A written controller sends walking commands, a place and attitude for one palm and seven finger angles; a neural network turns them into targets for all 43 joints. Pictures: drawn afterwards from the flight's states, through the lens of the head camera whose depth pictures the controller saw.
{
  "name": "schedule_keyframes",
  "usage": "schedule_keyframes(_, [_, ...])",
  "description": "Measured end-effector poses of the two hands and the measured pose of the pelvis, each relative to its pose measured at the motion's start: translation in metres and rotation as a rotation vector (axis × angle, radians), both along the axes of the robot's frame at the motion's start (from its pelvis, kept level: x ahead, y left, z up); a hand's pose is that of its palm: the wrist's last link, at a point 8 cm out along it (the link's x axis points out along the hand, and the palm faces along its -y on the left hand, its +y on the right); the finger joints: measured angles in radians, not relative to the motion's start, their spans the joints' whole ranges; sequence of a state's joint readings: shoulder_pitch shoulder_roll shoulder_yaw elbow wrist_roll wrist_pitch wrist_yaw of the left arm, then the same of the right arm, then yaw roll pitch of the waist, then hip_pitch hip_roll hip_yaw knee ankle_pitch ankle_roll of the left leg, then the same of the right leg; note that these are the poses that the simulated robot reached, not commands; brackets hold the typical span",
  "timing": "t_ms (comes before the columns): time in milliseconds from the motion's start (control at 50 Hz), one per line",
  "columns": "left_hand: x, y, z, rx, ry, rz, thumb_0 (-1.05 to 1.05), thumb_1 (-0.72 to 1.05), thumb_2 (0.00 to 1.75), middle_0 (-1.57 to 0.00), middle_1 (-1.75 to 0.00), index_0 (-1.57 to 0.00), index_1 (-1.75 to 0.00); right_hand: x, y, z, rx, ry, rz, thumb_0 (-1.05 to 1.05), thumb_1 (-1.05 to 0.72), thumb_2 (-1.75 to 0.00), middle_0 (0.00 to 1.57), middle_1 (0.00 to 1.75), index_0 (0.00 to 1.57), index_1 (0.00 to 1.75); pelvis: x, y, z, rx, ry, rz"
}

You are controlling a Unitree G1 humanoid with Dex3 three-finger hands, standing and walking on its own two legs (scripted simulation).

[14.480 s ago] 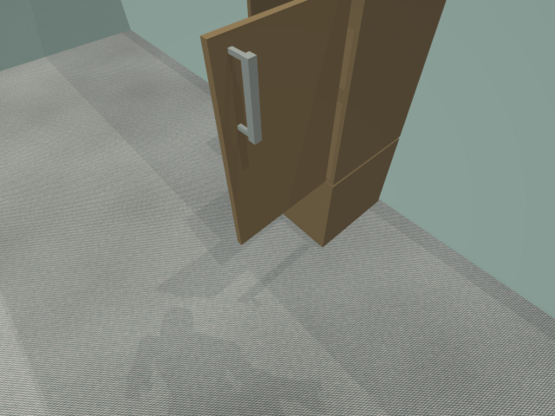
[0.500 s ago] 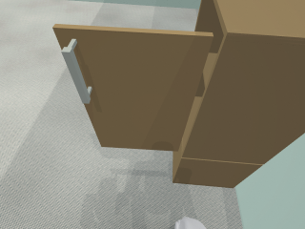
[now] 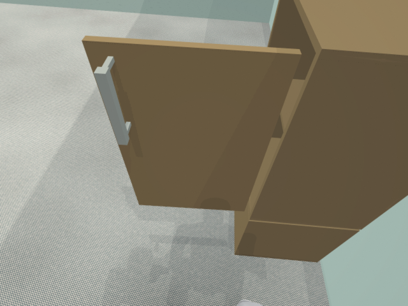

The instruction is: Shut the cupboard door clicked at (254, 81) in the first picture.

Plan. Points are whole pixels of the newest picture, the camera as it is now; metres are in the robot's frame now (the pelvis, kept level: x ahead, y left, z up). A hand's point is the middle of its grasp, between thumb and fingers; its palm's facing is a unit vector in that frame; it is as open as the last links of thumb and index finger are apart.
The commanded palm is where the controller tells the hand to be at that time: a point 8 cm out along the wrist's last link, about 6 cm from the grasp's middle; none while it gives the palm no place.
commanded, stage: come to a stop and stand still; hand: left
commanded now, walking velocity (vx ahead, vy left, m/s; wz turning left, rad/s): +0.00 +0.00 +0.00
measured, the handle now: (117, 104) +0.44 +0.21 +0.15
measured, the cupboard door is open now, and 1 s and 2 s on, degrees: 92 92 92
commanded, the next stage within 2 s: look again from close up in 1.58 s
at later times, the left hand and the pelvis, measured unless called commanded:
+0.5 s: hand out of the picture +0.06 +0.25 -0.16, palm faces -0.01 -0.97 -0.26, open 7.4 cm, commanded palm none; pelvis +0.04 +0.05 +0.01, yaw -1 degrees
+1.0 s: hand out of the picture +0.12 +0.21 -0.15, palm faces -0.05 -0.97 -0.25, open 7.4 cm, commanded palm none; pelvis +0.05 +0.03 +0.01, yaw -2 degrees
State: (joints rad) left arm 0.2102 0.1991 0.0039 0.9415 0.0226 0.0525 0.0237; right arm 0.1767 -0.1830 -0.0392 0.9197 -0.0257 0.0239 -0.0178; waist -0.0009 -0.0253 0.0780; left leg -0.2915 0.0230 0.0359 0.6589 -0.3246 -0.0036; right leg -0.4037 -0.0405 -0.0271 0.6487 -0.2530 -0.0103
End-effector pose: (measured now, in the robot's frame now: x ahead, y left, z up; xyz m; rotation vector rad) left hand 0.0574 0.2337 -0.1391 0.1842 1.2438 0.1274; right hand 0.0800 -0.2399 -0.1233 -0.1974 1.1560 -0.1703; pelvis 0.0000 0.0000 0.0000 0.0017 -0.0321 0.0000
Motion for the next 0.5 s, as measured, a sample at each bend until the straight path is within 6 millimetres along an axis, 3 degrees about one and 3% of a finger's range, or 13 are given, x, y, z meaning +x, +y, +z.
schedule_keyframes(120, [-0.036,0.035,0.006,0.065,0.029,0.029,0.0,0.91,0.9,-0.2,-0.3,-0.2,-0.3,0.033,0.017,0.0,0.018,-0.104,0.035,0.01,-0.91,-0.9,0.19,0.3,0.2,0.3,0.004,0.02,-0.006,-0.004,0.005,-0.009])
schedule_keyframes(220, [-0.049,0.059,0.008,0.081,0.076,0.051,0.01,0.91,0.9,-0.2,-0.3,-0.2,-0.3,0.035,0.036,0.003,0.017,-0.112,0.05,0.01,-0.91,-0.9,0.2,0.3,0.2,0.3,0.007,0.037,-0.003,-0.014,0.027,-0.005])
schedule_keyframes(340, [-0.039,0.068,0.014,0.071,0.082,0.04,0.01,0.91,0.9,-0.2,-0.3,-0.2,-0.3,0.018,0.053,-0.003,0.035,-0.018,0.035,0.01,-0.91,-0.9,0.2,0.3,0.2,0.3,0.019,0.049,0.003,-0.004,0.023,-0.012])
schedule_keyframes(500, [-0.007,0.06,0.015,0.053,0.084,0.011,0.01,0.91,0.9,-0.2,-0.3,-0.2,-0.3,0.0,0.059,-0.008,0.05,0.087,-0.018,0.01,-0.91,-0.9,0.2,0.3,0.2,0.3,0.037,0.052,0.009,0.006,0.02,-0.022])
